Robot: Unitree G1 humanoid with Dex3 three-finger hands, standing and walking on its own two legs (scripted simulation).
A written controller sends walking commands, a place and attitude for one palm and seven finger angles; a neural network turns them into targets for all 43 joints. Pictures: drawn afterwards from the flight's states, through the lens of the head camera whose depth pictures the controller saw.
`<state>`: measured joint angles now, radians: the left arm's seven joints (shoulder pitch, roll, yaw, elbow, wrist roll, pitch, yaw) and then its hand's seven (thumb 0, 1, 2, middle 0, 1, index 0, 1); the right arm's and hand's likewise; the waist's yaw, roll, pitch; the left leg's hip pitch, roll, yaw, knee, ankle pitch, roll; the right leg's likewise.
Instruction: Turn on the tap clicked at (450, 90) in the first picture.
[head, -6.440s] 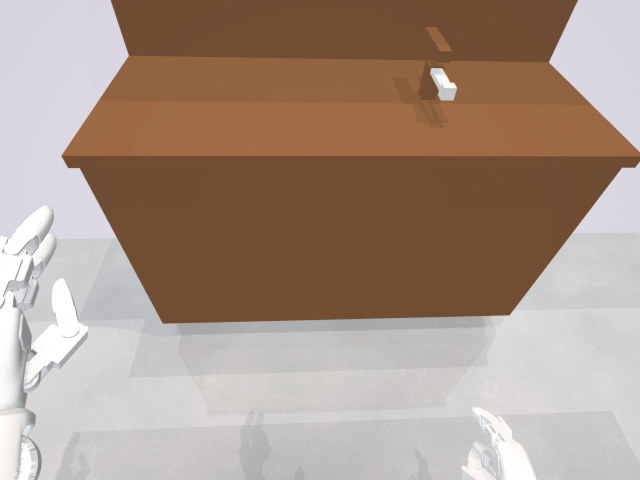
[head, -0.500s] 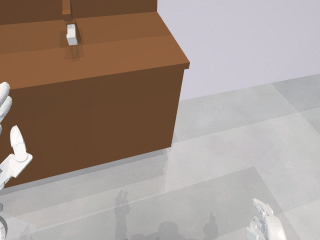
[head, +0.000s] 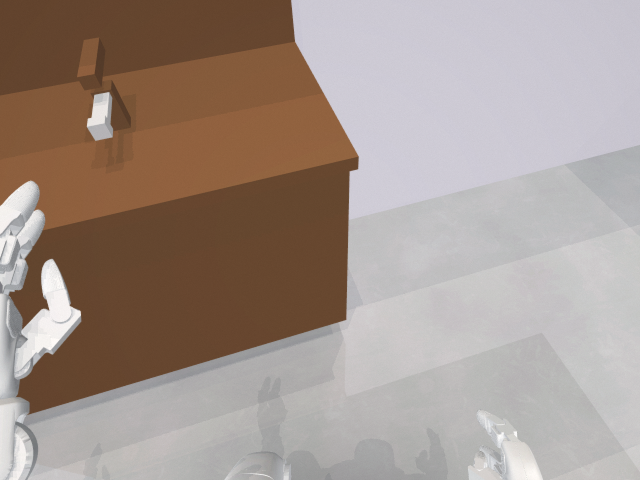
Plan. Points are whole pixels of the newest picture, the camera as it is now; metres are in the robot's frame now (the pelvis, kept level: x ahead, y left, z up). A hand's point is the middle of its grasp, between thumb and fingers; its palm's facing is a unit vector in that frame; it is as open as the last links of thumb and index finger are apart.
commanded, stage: take the last steps up to it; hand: left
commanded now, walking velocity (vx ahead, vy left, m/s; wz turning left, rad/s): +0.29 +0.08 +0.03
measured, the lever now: (100, 127) +0.60 +0.41 +0.09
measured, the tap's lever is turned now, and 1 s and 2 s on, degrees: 0 0 0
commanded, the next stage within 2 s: come to a stop and stand still in 0.68 s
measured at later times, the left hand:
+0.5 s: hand (104, 214) +0.33 +0.24 +0.19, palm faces +0.37 -0.82 -0.43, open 7.5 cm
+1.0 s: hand (132, 178) +0.40 +0.24 +0.17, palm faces +0.39 -0.82 -0.42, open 7.4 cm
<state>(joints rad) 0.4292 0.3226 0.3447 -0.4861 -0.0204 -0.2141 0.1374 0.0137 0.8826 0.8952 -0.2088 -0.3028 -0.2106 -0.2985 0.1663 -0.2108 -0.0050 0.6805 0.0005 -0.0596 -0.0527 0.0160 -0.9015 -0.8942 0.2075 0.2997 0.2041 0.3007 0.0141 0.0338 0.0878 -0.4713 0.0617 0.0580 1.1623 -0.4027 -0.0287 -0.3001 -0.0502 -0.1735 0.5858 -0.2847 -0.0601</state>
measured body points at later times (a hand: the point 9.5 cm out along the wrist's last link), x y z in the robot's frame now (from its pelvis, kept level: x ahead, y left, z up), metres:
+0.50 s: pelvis +0.11 +0.01 +0.01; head +0.14 +0.01 +0.46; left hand +0.30 +0.28 +0.21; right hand +0.27 -0.19 -0.09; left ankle +0.11 +0.12 -0.73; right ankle +0.12 -0.12 -0.69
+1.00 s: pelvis +0.18 +0.00 +0.00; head +0.21 +0.02 +0.45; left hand +0.37 +0.29 +0.20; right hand +0.36 -0.25 -0.07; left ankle +0.21 +0.11 -0.73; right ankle +0.16 -0.11 -0.72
